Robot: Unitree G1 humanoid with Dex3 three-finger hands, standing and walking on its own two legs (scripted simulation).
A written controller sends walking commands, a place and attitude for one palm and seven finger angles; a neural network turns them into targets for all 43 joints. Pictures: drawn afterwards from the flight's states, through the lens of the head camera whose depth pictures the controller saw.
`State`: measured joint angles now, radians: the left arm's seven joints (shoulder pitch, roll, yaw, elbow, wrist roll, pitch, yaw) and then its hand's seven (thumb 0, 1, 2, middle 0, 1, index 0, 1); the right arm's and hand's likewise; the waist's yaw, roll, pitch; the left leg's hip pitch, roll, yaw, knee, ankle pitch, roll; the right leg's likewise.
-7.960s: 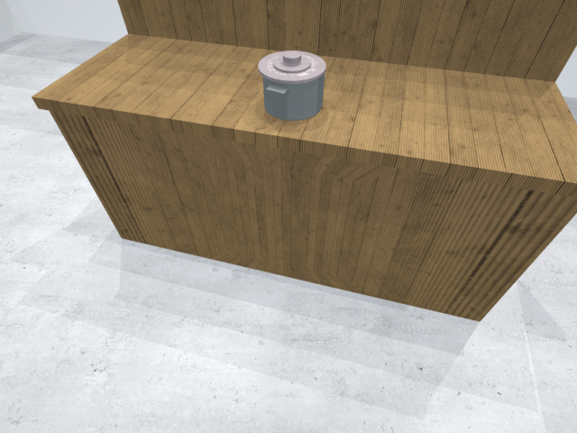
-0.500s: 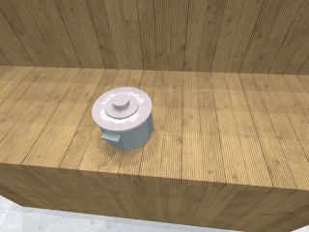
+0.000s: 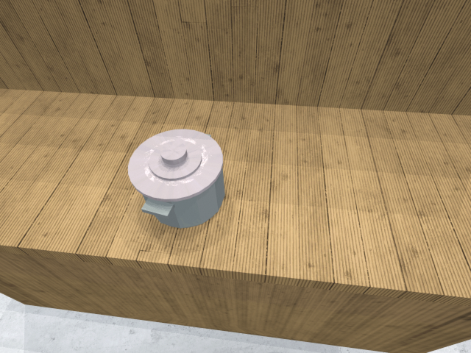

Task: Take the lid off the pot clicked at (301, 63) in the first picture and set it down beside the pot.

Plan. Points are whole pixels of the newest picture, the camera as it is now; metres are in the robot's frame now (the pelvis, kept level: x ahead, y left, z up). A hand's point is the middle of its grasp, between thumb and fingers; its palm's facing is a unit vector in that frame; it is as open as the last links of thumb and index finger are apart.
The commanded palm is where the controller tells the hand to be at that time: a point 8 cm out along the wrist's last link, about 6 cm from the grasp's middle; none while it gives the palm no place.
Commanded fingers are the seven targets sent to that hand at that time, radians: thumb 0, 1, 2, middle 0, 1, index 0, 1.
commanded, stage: look again from close up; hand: left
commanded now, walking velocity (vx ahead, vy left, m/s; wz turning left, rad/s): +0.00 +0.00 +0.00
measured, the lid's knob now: (173, 153) +0.44 +0.14 +0.09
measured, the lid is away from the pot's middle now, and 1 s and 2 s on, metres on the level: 0.00 0.00 0.00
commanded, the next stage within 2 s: shuffle to correct the standing spot in 0.10 s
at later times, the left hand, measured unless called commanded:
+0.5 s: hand out of the picture -0.01 +0.20 -0.18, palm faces -0.02 -0.97 -0.22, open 7.3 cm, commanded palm none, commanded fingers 0.00 0.90 0.90 -0.20 -0.30 -0.20 -0.30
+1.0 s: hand out of the picture -0.03 +0.19 -0.18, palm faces -0.02 -0.99 -0.14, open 7.4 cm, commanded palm none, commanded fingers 0.00 0.90 0.90 -0.20 -0.30 -0.20 -0.30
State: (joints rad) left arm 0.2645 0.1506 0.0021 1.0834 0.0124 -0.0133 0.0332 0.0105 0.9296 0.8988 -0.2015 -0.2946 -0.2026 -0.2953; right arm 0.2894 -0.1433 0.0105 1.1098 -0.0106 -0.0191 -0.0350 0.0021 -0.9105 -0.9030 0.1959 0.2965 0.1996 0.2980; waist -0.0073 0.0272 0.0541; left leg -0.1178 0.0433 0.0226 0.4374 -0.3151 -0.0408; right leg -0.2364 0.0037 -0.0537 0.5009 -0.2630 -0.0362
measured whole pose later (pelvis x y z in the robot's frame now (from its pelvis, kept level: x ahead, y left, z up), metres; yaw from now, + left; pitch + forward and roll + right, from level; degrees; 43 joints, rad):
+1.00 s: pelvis -0.01 +0.04 +0.00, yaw -3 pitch +0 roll +0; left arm 0.34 0.11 0.00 1.09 0.01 0.01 0.04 0.01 0.91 0.90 -0.20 -0.29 -0.20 -0.29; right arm 0.32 -0.08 0.00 1.12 0.00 -0.03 -0.04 0.01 -0.92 -0.90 0.20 0.30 0.20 0.30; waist 0.00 -0.02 0.06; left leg -0.15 0.00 0.09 0.49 -0.35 0.02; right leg -0.27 -0.03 0.01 0.52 -0.25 0.03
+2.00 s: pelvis -0.01 +0.03 +0.00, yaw -2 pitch -1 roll +1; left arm 0.29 0.14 0.00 1.07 0.01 0.00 0.03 0.01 0.92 0.90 -0.20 -0.29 -0.20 -0.30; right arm 0.32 -0.16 0.01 1.05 -0.01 -0.03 -0.03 0.01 -0.92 -0.90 0.20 0.30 0.20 0.30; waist -0.01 0.04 0.02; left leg -0.14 0.00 0.08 0.49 -0.34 0.01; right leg -0.28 -0.04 0.00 0.56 -0.27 0.01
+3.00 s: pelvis -0.01 +0.02 +0.00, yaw -2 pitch -1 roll +0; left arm 0.28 0.15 0.00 1.09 0.01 0.00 0.04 0.01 0.92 0.90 -0.20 -0.29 -0.20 -0.30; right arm 0.32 -0.11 0.02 1.13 -0.01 -0.03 -0.04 0.00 -0.91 -0.90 0.20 0.30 0.20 0.30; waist 0.00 0.00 0.06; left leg -0.13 0.03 0.06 0.45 -0.31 -0.02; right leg -0.25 -0.01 -0.03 0.50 -0.24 -0.01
